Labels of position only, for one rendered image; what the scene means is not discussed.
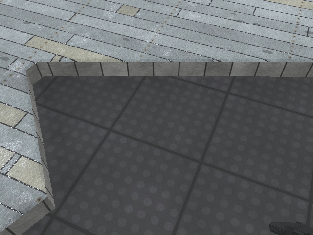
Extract robot right hand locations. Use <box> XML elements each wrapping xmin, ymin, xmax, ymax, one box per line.
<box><xmin>269</xmin><ymin>221</ymin><xmax>313</xmax><ymax>235</ymax></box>

